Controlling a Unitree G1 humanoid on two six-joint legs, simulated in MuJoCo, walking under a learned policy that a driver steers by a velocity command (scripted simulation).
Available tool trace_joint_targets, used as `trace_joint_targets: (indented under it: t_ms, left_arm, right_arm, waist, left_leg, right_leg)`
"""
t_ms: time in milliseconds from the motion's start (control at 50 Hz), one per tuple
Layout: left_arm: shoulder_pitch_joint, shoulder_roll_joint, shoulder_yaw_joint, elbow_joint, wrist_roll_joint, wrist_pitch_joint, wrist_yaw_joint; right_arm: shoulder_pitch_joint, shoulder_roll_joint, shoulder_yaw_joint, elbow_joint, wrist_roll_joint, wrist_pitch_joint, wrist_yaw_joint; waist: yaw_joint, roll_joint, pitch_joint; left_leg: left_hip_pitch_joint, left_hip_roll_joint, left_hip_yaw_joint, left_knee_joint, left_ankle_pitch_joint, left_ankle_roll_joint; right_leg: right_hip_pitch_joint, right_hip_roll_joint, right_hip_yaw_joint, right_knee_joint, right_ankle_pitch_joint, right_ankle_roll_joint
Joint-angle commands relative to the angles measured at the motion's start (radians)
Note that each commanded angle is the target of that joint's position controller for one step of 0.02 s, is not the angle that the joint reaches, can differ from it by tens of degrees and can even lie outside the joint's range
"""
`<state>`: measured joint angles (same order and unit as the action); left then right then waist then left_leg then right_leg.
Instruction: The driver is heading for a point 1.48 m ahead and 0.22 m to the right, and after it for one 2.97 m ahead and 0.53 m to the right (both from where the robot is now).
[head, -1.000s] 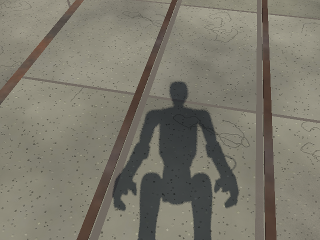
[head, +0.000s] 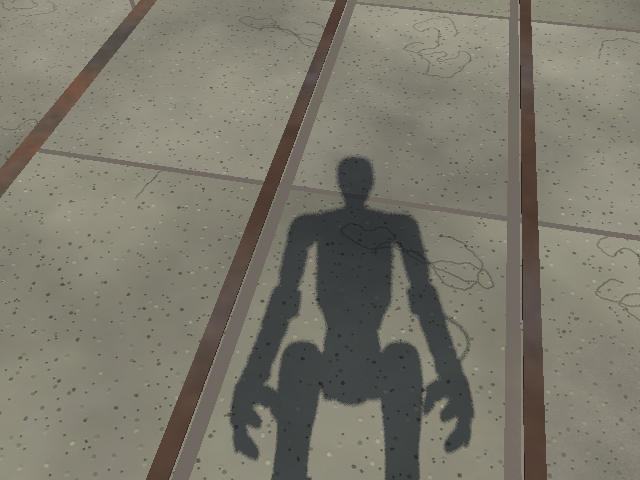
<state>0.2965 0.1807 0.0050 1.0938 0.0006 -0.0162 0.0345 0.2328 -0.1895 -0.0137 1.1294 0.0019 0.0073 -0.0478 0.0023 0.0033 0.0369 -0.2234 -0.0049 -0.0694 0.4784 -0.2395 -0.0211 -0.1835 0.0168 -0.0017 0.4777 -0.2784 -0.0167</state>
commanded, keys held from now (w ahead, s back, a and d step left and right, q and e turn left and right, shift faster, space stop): no key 0.18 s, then w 0.82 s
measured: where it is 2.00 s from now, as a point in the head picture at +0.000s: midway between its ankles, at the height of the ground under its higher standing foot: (334, 336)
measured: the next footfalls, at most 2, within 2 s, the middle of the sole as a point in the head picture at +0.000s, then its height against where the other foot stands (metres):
right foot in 0.92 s outside the picture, level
left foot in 1.46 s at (271, 365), level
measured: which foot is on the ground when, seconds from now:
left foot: down 0.00-0.94, up 0.96-1.00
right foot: down 0.00-0.46, up 0.48-0.90, down 0.92-1.00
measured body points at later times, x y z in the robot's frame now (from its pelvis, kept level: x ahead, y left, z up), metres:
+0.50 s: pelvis +0.06 +0.04 -0.01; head +0.06 +0.06 +0.44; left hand +0.04 +0.29 -0.17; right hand +0.06 -0.22 -0.15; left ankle +0.04 +0.13 -0.74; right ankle -0.02 -0.10 -0.71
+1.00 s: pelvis +0.32 +0.00 -0.02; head +0.36 -0.01 +0.43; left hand +0.50 +0.24 -0.13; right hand +0.26 -0.25 -0.16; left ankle +0.12 +0.14 -0.64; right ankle +0.42 -0.09 -0.74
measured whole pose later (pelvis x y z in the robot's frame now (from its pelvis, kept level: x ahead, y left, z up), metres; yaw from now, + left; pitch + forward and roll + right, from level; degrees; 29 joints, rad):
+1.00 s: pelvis +0.32 +0.00 -0.02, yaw +0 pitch +2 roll +0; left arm 0.03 0.24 0.05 0.87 -0.01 -0.11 -0.04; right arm 0.44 -0.22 -0.03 1.05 0.02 -0.09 0.00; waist -0.03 0.01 0.05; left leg -0.18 0.01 -0.06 1.10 -0.45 0.03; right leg -0.47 0.03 -0.07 0.58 -0.15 -0.07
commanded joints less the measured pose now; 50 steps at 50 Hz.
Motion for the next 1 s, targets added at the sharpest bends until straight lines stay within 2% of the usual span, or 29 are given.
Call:
trace_joint_targets:
  t_ms: [20,180,220,260,300,320,340,380,420,440,460,480,500,520,560,580,600,640,700,800,840,860,880,900,920,940,960,980,1000]
  left_arm:
    - [0.072,0.09,0.015,-0.013,0.0,-0.004,0.003]
    - [0.084,0.084,0.015,-0.014,-0.001,-0.004,0.003]
    - [0.109,0.088,0.019,-0.001,-0.006,0.0,0.007]
    - [0.118,0.143,0.037,-0.014,-0.019,0.0,0.013]
    - [0.163,0.206,0.061,-0.016,-0.027,-0.016,0.011]
    - [0.154,0.211,0.067,-0.025,-0.024,-0.025,0.01]
    - [0.132,0.202,0.066,-0.037,-0.018,-0.034,0.007]
    - [0.069,0.188,0.065,-0.067,-0.032,-0.043,-0.001]
    - [0.02,0.19,0.066,-0.088,-0.046,-0.035,-0.007]
    - [0.01,0.181,0.063,-0.098,-0.044,-0.036,-0.009]
    - [-0.019,0.124,0.045,-0.116,-0.032,-0.046,-0.016]
    - [-0.015,0.058,0.03,-0.153,-0.03,-0.068,-0.017]
    - [-0.031,0.092,0.037,-0.162,-0.047,-0.082,-0.019]
    - [-0.05,0.112,0.039,-0.171,-0.057,-0.094,-0.028]
    - [-0.059,0.141,0.053,-0.163,-0.035,-0.107,-0.033]
    - [-0.07,0.155,0.062,-0.164,-0.027,-0.106,-0.038]
    - [-0.073,0.143,0.062,-0.161,-0.025,-0.102,-0.044]
    - [-0.12,0.108,0.055,-0.178,-0.022,-0.09,-0.051]
    - [-0.289,0.076,0.036,-0.249,-0.021,-0.087,-0.054]
    - [-0.43,0.096,0.027,-0.311,-0.034,-0.09,-0.074]
    - [-0.429,0.12,0.034,-0.325,-0.033,-0.097,-0.084]
    - [-0.391,0.142,0.044,-0.321,-0.032,-0.1,-0.086]
    - [-0.313,0.172,0.06,-0.303,-0.032,-0.1,-0.084]
    - [-0.146,0.213,0.084,-0.254,-0.035,-0.097,-0.077]
    - [0.038,0.261,0.105,-0.207,-0.033,-0.09,-0.067]
    - [0.178,0.36,0.128,-0.177,-0.004,-0.084,-0.062]
    - [0.166,0.288,0.104,-0.167,-0.003,-0.08,-0.064]
    - [0.054,0.232,0.086,-0.178,-0.013,-0.086,-0.066]
    - [-0.053,0.19,0.072,-0.203,-0.015,-0.09,-0.067]
  right_arm:
    - [0.051,-0.092,-0.013,-0.017,0.0,-0.005,-0.003]
    - [0.067,-0.086,-0.012,-0.018,0.001,-0.006,-0.004]
    - [0.089,-0.071,-0.01,-0.006,0.004,-0.005,-0.006]
    - [0.067,-0.081,-0.015,-0.026,0.008,-0.014,-0.006]
    - [0.017,-0.046,-0.007,-0.064,0.011,-0.047,0.008]
    - [-0.001,-0.054,-0.009,-0.076,0.016,-0.064,0.017]
    - [-0.006,-0.058,-0.013,-0.085,0.021,-0.076,0.025]
    - [0.02,-0.059,-0.016,-0.09,0.032,-0.096,0.035]
    - [0.152,-0.058,-0.031,-0.027,0.027,-0.104,0.039]
    - [0.236,-0.071,-0.042,0.005,0.02,-0.1,0.04]
    - [0.369,-0.128,-0.061,0.025,0.018,-0.099,0.035]
    - [0.48,-0.252,-0.084,0.026,0.02,-0.107,0.045]
    - [0.414,-0.193,-0.062,0.016,0.003,-0.123,0.048]
    - [0.313,-0.14,-0.047,-0.02,0.005,-0.134,0.05]
    - [0.206,-0.116,-0.031,-0.063,0.006,-0.134,0.063]
    - [0.21,-0.088,-0.021,-0.065,0.003,-0.127,0.064]
    - [0.239,-0.075,-0.016,-0.06,0.0,-0.119,0.06]
    - [0.29,-0.095,-0.017,-0.053,-0.005,-0.109,0.047]
    - [0.289,-0.134,-0.02,-0.074,-0.008,-0.1,0.029]
    - [0.34,-0.161,-0.033,-0.068,0.012,-0.099,0.022]
    - [0.324,-0.169,-0.04,-0.071,0.014,-0.094,0.021]
    - [0.308,-0.182,-0.046,-0.077,0.01,-0.09,0.021]
    - [0.293,-0.196,-0.052,-0.083,0.004,-0.082,0.021]
    - [0.273,-0.192,-0.051,-0.091,-0.003,-0.072,0.022]
    - [0.251,-0.18,-0.042,-0.114,-0.01,-0.071,0.026]
    - [0.381,-0.037,-0.005,-0.13,-0.009,-0.091,0.044]
    - [0.365,-0.043,-0.004,-0.109,0.012,-0.124,0.053]
    - [0.248,-0.131,-0.03,-0.155,0.043,-0.144,0.056]
    - [0.161,-0.156,-0.034,-0.181,0.05,-0.151,0.049]
  waist:
    - [0.0,-0.004,0.02]
    - [0.0,-0.004,0.024]
    - [0.003,-0.025,0.014]
    - [0.018,-0.083,0.08]
    - [0.042,-0.187,0.122]
    - [0.041,-0.177,0.148]
    - [0.029,-0.162,0.159]
    - [-0.011,-0.139,0.148]
    - [-0.07,-0.101,0.092]
    - [-0.096,-0.058,0.067]
    - [-0.143,0.122,0.014]
    - [-0.156,0.341,-0.027]
    - [-0.111,0.215,0.025]
    - [-0.072,0.119,0.089]
    - [-0.031,0.058,0.094]
    - [-0.026,0.064,0.084]
    - [-0.029,0.083,0.07]
    - [-0.039,0.079,0.066]
    - [-0.065,0.061,0.101]
    - [-0.077,0.086,0.134]
    - [-0.046,0.089,0.112]
    - [-0.014,0.106,0.07]
    - [0.032,0.132,0.001]
    - [0.115,0.139,-0.1]
    - [0.194,0.117,-0.216]
    - [0.141,-0.149,-0.416]
    - [0.139,-0.21,-0.481]
    - [0.113,-0.181,-0.277]
    - [0.08,-0.088,-0.161]
  left_leg:
    - [0.01,0.01,0.002,-0.065,0.126,0.029]
    - [0.008,0.01,0.004,-0.063,0.127,0.027]
    - [-0.004,-0.029,0.046,-0.033,-0.091,0.033]
    - [-0.125,-0.058,0.084,0.069,-0.317,0.052]
    - [-0.234,-0.029,0.109,0.265,-0.219,0.059]
    - [-0.265,0.012,0.084,0.339,-0.193,0.07]
    - [-0.296,0.037,0.066,0.379,-0.228,0.083]
    - [-0.233,0.06,0.066,0.232,-0.25,0.109]
    - [0.085,-0.022,0.157,0.005,-0.051,0.095]
    - [0.198,-0.024,0.13,-0.02,-0.018,0.085]
    - [0.331,0.141,-0.125,-0.142,-0.127,0.131]
    - [0.433,0.363,-0.561,-0.305,-0.26,0.275]
    - [0.359,0.423,-0.678,-0.334,-0.378,0.321]
    - [0.316,0.391,-0.575,-0.33,-0.373,0.291]
    - [0.273,0.3,-0.346,-0.342,-0.139,0.221]
    - [0.259,0.256,-0.247,-0.345,-0.005,0.192]
    - [0.254,0.226,-0.177,-0.344,0.104,0.18]
    - [0.251,0.206,-0.104,-0.344,0.258,0.189]
    - [0.178,0.187,-0.044,-0.375,0.3,0.193]
    - [0.213,0.225,-0.008,-0.393,0.312,0.194]
    - [0.291,0.249,0.01,-0.337,0.446,0.176]
    - [0.324,0.255,0.02,-0.275,0.616,0.164]
    - [0.345,0.253,0.032,-0.173,0.817,0.152]
    - [0.311,0.219,0.063,0.016,0.942,0.13]
    - [0.117,0.183,0.075,0.272,0.787,0.1]
    - [-0.289,0.001,0.087,0.716,0.233,0.032]
    - [-0.409,-0.056,-0.07,0.898,-0.287,0.048]
    - [-0.509,0.011,-0.067,0.956,-0.25,0.071]
    - [-0.493,0.069,-0.033,0.92,-0.154,0.083]
  right_leg:
    - [-0.049,-0.034,0.032,-0.101,0.102,-0.014]
    - [-0.049,-0.034,0.032,-0.1,0.105,-0.015]
    - [-0.052,-0.023,0.035,-0.122,-0.161,-0.03]
    - [-0.092,-0.092,0.146,-0.182,-0.485,-0.096]
    - [-0.073,-0.281,0.403,-0.309,-0.614,-0.2]
    - [-0.094,-0.343,0.483,-0.345,-0.583,-0.238]
    - [-0.09,-0.36,0.496,-0.349,-0.529,-0.245]
    - [-0.086,-0.318,0.391,-0.313,-0.396,-0.193]
    - [-0.208,-0.191,0.206,-0.205,-0.277,-0.134]
    - [-0.266,-0.141,0.145,-0.097,-0.203,-0.114]
    - [-0.378,-0.051,0.025,0.217,-0.098,-0.063]
    - [-0.584,0.048,-0.028,0.506,-0.24,-0.034]
    - [-0.669,-0.01,0.074,0.708,-0.259,-0.053]
    - [-0.728,-0.064,0.104,0.773,-0.151,-0.077]
    - [-0.704,-0.123,0.08,0.707,0.023,-0.083]
    - [-0.659,-0.138,0.063,0.656,0.07,-0.075]
    - [-0.627,-0.139,0.039,0.622,0.098,-0.062]
    - [-0.629,-0.134,0.002,0.558,0.143,-0.032]
    - [-0.583,-0.109,-0.031,0.32,0.241,-0.004]
    - [-0.483,-0.069,-0.048,0.106,0.316,-0.028]
    - [-0.446,-0.056,-0.044,0.061,0.285,-0.058]
    - [-0.377,-0.033,-0.054,0.057,0.259,-0.075]
    - [-0.265,0.001,-0.075,0.072,0.229,-0.094]
    - [-0.06,0.034,-0.093,0.07,0.223,-0.121]
    - [0.245,-0.063,0.014,0.095,0.212,-0.168]
    - [0.654,-0.357,0.515,0.024,-0.018,-0.345]
    - [0.654,-0.421,0.811,-0.184,-0.109,-0.362]
    - [0.494,-0.378,0.666,-0.209,-0.115,-0.295]
    - [0.301,-0.345,0.502,-0.232,-0.018,-0.26]
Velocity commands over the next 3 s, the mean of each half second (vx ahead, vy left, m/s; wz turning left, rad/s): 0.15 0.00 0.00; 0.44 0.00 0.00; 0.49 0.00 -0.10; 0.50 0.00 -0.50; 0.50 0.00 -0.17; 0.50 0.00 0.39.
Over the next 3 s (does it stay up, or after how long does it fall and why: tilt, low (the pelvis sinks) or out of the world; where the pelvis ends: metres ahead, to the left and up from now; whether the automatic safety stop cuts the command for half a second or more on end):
stays up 1.43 -0.24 0.00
